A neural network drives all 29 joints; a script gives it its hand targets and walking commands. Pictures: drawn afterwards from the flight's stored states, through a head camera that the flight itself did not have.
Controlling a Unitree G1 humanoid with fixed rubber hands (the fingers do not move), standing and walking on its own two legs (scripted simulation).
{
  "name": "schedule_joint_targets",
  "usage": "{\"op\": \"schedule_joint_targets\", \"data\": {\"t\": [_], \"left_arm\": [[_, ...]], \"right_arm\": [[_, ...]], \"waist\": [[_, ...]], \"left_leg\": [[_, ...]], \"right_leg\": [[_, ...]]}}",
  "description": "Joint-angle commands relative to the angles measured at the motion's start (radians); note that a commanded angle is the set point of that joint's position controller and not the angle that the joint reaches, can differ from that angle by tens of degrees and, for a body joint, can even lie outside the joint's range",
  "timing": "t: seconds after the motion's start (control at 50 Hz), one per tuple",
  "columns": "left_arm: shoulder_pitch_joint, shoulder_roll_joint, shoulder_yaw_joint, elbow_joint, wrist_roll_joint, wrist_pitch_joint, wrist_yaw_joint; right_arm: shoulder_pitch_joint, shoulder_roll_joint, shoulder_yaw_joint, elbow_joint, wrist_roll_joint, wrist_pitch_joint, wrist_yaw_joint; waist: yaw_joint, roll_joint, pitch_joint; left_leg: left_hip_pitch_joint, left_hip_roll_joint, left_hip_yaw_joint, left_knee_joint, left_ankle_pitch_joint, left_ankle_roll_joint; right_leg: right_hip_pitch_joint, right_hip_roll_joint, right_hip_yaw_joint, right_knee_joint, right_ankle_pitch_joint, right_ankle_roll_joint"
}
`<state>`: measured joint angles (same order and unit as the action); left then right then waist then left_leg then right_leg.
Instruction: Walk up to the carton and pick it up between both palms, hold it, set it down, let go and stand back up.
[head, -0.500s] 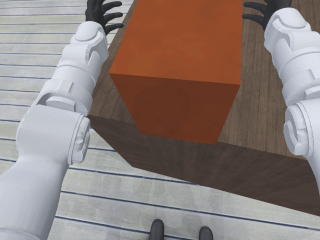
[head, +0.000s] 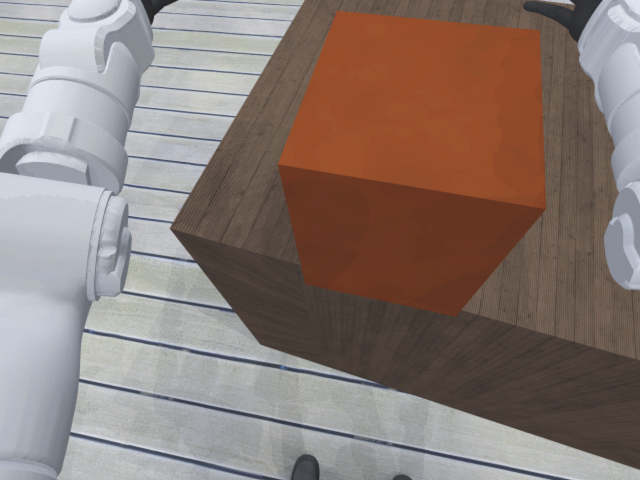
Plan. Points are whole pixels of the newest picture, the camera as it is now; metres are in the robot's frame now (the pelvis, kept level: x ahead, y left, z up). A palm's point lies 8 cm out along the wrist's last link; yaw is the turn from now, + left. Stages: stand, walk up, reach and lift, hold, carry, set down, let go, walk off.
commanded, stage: set down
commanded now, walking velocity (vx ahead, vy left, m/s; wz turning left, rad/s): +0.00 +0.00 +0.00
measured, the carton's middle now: (402, 179) +0.47 -0.03 +0.08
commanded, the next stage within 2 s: let go in 1.16 s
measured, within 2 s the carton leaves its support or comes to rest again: neither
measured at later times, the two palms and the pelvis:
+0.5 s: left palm out of the picture +0.58 +0.22 +0.22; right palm out of the picture +0.62 -0.19 +0.22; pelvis +0.01 -0.02 -0.01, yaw -1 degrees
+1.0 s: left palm (74, 64) +0.53 +0.35 +0.18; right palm (538, 81) +0.61 -0.19 +0.11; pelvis +0.02 -0.01 -0.01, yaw +4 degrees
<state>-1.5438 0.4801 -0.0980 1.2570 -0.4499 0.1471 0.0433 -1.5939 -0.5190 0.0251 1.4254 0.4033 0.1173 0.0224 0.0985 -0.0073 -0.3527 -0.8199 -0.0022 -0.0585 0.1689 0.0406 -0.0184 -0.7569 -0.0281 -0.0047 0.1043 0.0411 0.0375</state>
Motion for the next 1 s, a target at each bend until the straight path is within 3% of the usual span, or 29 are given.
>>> {"op": "schedule_joint_targets", "data": {"t": [0.0, 0.08, 0.14, 0.24, 0.28, 0.32, 0.4, 0.42, 0.46, 0.5, 0.52, 0.58, 0.62, 0.66, 0.7, 0.76, 0.8, 0.82, 0.84, 0.88, 0.9, 0.94, 0.98], "left_arm": [[-0.503, 0.131, 0.014, -0.129, 0.002, -0.059, -0.018], [-0.552, 0.173, 0.019, -0.143, -0.002, -0.086, -0.032], [-0.590, 0.203, 0.021, -0.175, -0.005, -0.096, -0.035], [-0.635, 0.272, 0.054, -0.207, 0.001, -0.086, -0.039], [-0.642, 0.300, 0.073, -0.209, 0.008, -0.074, -0.043], [-0.647, 0.322, 0.092, -0.211, 0.012, -0.058, -0.048], [-0.621, 0.364, 0.127, -0.214, 0.011, -0.024, -0.066], [-0.602, 0.373, 0.132, -0.204, 0.005, -0.014, -0.070], [-0.588, 0.389, 0.130, -0.221, -0.008, 0.004, -0.080], [-0.520, 0.418, 0.130, -0.210, -0.030, 0.015, -0.083], [-0.491, 0.408, 0.129, -0.202, -0.042, 0.019, -0.086], [-0.414, 0.400, 0.112, -0.168, -0.064, 0.019, -0.092], [-0.365, 0.407, 0.120, -0.159, -0.066, 0.005, -0.099], [-0.327, 0.420, 0.130, -0.150, -0.064, -0.019, -0.108], [-0.308, 0.431, 0.131, -0.149, -0.065, -0.048, -0.125], [-0.283, 0.462, 0.120, -0.158, -0.102, -0.085, -0.140], [-0.284, 0.462, 0.099, -0.195, -0.129, -0.095, -0.151], [-0.283, 0.459, 0.077, -0.233, -0.145, -0.099, -0.154], [-0.307, 0.457, 0.061, -0.289, -0.159, -0.104, -0.156], [-0.326, 0.451, 0.029, -0.387, -0.169, -0.110, -0.155], [-0.339, 0.470, 0.034, -0.434, -0.176, -0.114, -0.151], [-0.348, 0.497, 0.048, -0.454, -0.191, -0.110, -0.152], [-0.331, 0.557, 0.097, -0.454, -0.191, -0.089, -0.161]], "right_arm": [[-0.522, -0.197, -0.011, -0.135, 0.008, -0.075, 0.026], [-0.572, -0.184, 0.016, -0.161, 0.028, -0.095, 0.035], [-0.604, -0.179, 0.033, -0.179, 0.050, -0.101, 0.026], [-0.680, -0.183, 0.031, -0.260, 0.042, -0.079, 0.001], [-0.691, -0.182, 0.024, -0.274, 0.033, -0.058, -0.015], [-0.701, -0.168, 0.018, -0.290, 0.022, -0.030, -0.028], [-0.726, -0.134, 0.006, -0.407, 0.016, 0.009, -0.059], [-0.711, -0.118, 0.005, -0.416, 0.014, 0.022, -0.066], [-0.689, -0.109, 0.006, -0.465, 0.022, 0.045, -0.080], [-0.617, -0.125, 0.008, -0.478, 0.023, 0.061, -0.098], [-0.583, -0.114, 0.013, -0.481, 0.032, 0.064, -0.105], [-0.434, -0.128, -0.002, -0.418, 0.030, 0.068, -0.115], [-0.361, -0.162, -0.009, -0.392, 0.016, 0.057, -0.109], [-0.316, -0.170, -0.011, -0.386, 0.000, 0.039, -0.097], [-0.334, -0.177, -0.007, -0.452, -0.003, 0.002, -0.088], [-0.348, -0.182, 0.023, -0.563, 0.048, -0.053, -0.085], [-0.308, -0.216, 0.039, -0.598, 0.071, -0.075, -0.075], [-0.266, -0.237, 0.037, -0.610, 0.085, -0.081, -0.067], [-0.236, -0.265, 0.029, -0.595, 0.093, -0.085, -0.058], [-0.169, -0.296, 0.031, -0.551, 0.106, -0.086, -0.047], [-0.165, -0.311, 0.039, -0.552, 0.119, -0.087, -0.049], [-0.172, -0.334, 0.039, -0.617, 0.108, -0.087, -0.062], [-0.209, -0.349, 0.033, -0.776, 0.093, -0.080, -0.085]], "waist": [[-0.008, 0.064, -0.723], [0.009, 0.017, -0.781], [0.018, 0.003, -0.827], [0.032, -0.077, -0.975], [0.035, -0.104, -1.031], [0.035, -0.140, -1.086], [0.041, -0.217, -1.195], [0.040, -0.241, -1.204], [0.036, -0.231, -1.198], [0.024, -0.249, -1.178], [0.019, -0.232, -1.140], [-0.005, -0.160, -0.984], [-0.012, -0.109, -0.914], [-0.024, -0.128, -0.891], [-0.015, -0.135, -0.918], [0.004, -0.168, -0.922], [0.005, -0.127, -0.946], [-0.008, -0.089, -0.973], [-0.020, -0.026, -0.998], [-0.027, 0.109, -1.019], [-0.019, 0.141, -1.030], [-0.042, 0.070, -1.122], [-0.039, -0.061, -1.225]], "left_leg": [[0.844, 0.046, 0.005, 0.189, 0.557, -0.154], [0.680, 0.029, 0.042, 0.119, 0.365, -0.132], [0.658, 0.023, 0.050, 0.120, 0.360, -0.122], [0.440, -0.004, 0.086, 0.077, 0.268, -0.098], [0.293, -0.014, 0.108, 0.052, 0.245, -0.089], [0.228, -0.026, 0.105, 0.039, 0.276, -0.080], [0.071, -0.038, 0.104, 0.006, 0.375, -0.057], [0.091, -0.037, 0.093, 0.009, 0.434, -0.047], [0.119, -0.033, 0.080, 0.013, 0.536, -0.040], [0.211, -0.010, 0.046, 0.040, 0.691, -0.026], [0.256, 0.001, 0.032, 0.048, 0.762, -0.030], [0.529, 0.056, -0.021, 0.122, 1.014, -0.042], [0.639, 0.073, -0.035, 0.163, 1.005, -0.084], [0.525, 0.056, -0.023, 0.130, 0.807, -0.118], [0.353, 0.040, -0.009, 0.081, 0.674, -0.121], [0.304, 0.047, -0.020, 0.074, 0.782, -0.093], [0.460, 0.066, -0.037, 0.126, 0.970, -0.078], [0.648, 0.085, -0.063, 0.173, 1.115, -0.075], [0.898, 0.110, -0.092, 0.255, 1.296, -0.079], [1.230, 0.127, -0.107, 0.379, 1.364, -0.127], [1.227, 0.127, -0.099, 0.408, 1.241, -0.156], [0.948, 0.093, -0.059, 0.370, 0.956, -0.177], [0.374, 0.045, 0.009, 0.237, 0.605, -0.170]], "right_leg": [[0.124, 0.053, 0.000, -0.012, 0.029, -0.026], [0.302, 0.050, -0.001, 0.033, 0.065, -0.005], [0.327, 0.046, -0.007, 0.055, 0.089, 0.003], [0.555, 0.035, 0.014, 0.147, 0.248, 0.025], [0.718, 0.024, 0.027, 0.209, 0.387, 0.034], [0.797, 0.015, 0.035, 0.256, 0.491, 0.039], [0.999, -0.014, 0.049, 0.360, 0.818, 0.058], [0.990, -0.018, 0.049, 0.385, 0.881, 0.065], [0.963, -0.030, 0.046, 0.390, 0.967, 0.069], [0.849, -0.036, 0.039, 0.393, 1.038, 0.078], [0.775, -0.041, 0.035, 0.375, 1.050, 0.074], [0.385, -0.025, 0.005, 0.236, 0.758, 0.056], [0.236, -0.017, 0.002, 0.142, 0.619, 0.027], [0.369, -0.017, 0.009, 0.125, 0.632, 0.004], [0.581, -0.028, 0.038, 0.185, 0.769, 0.004], [0.625, -0.042, 0.030, 0.266, 0.894, 0.031], [0.493, -0.034, 0.011, 0.251, 0.767, 0.037], [0.317, -0.021, -0.009, 0.207, 0.620, 0.039], [0.041, 0.000, -0.025, 0.136, 0.430, 0.033], [-0.299, 0.031, -0.044, -0.017, 0.159, 0.004], [-0.335, 0.028, -0.033, -0.053, 0.150, -0.017], [0.015, 0.021, -0.003, 0.052, 0.384, -0.027], [0.669, -0.014, 0.025, 0.270, 0.786, -0.017]]}}
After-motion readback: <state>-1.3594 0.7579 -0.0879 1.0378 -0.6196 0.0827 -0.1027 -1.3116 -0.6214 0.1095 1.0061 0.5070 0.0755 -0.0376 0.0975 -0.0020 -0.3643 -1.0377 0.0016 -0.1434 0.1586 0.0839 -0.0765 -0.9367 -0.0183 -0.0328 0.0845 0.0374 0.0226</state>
